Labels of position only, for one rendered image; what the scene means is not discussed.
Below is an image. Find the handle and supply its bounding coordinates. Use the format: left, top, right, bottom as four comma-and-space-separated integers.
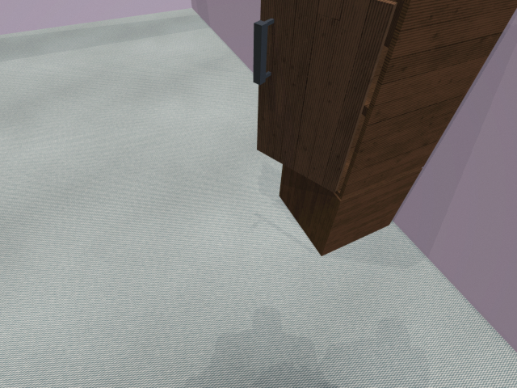
253, 19, 274, 85

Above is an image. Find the cupboard door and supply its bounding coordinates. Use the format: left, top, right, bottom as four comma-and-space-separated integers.
257, 0, 397, 193

